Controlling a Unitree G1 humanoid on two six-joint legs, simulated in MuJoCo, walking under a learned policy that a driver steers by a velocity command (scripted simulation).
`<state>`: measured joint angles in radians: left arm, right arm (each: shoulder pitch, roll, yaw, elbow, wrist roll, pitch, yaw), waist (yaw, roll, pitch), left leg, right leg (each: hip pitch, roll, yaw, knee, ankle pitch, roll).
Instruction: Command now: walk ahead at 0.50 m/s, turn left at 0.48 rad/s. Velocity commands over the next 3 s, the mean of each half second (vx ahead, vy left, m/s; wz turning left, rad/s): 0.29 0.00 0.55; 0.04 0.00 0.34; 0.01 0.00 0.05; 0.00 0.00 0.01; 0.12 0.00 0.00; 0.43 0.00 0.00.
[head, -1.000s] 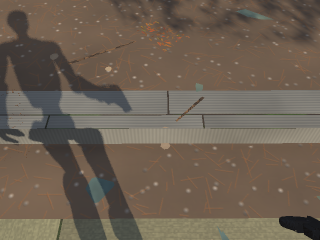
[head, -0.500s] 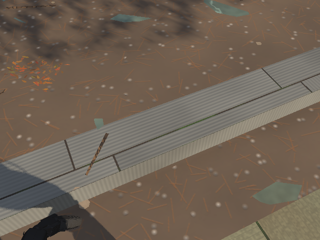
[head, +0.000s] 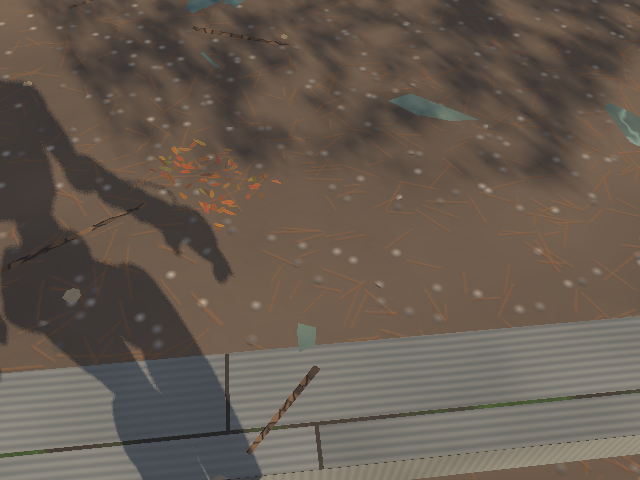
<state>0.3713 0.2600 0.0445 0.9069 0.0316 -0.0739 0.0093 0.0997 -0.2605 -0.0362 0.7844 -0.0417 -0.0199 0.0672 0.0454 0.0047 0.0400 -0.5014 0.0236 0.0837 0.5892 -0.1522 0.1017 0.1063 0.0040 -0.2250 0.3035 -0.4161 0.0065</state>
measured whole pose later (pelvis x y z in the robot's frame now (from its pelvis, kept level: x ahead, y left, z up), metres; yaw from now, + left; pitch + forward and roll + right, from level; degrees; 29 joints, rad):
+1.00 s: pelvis +0.27 -0.01 +0.01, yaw +27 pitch -1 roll +1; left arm 0.21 0.20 0.01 0.74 0.01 0.02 0.02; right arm 0.11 -0.20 -0.04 0.73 0.02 0.08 -0.04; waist 0.04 0.02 0.06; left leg -0.26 0.03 -0.03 0.63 -0.32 -0.13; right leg -0.22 0.01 -0.08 0.49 -0.26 -0.06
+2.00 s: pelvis +0.24 +0.05 +0.02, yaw +28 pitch -1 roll +0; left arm 0.29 0.18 0.04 1.14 0.00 0.02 0.04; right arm 0.27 -0.17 -0.03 1.05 0.00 0.02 -0.03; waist 0.02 0.00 0.03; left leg -0.14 -0.06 0.00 0.41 -0.25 0.06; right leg -0.17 -0.07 -0.05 0.40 -0.22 0.05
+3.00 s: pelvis +0.56 +0.01 +0.12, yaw +27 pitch +2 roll +0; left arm 0.45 0.12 -0.01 1.10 0.01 -0.09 -0.04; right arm 0.14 -0.21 0.00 0.79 0.01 -0.06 0.01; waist 0.03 0.05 -0.09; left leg -0.85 0.00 -0.06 1.54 -0.06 0.16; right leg -0.34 -0.02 -0.12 0.62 -0.33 -0.05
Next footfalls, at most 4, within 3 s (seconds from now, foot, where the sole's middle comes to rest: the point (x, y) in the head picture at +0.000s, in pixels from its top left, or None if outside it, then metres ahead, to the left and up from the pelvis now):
0.02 left None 0.16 0.08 -0.76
0.54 right None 0.34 -0.07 -0.76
1.02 left None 0.22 0.13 -0.76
2.74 right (367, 370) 0.64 -0.05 -0.64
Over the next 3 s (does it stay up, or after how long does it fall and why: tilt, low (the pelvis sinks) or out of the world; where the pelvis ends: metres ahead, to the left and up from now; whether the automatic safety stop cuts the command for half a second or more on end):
stays up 0.56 0.01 0.12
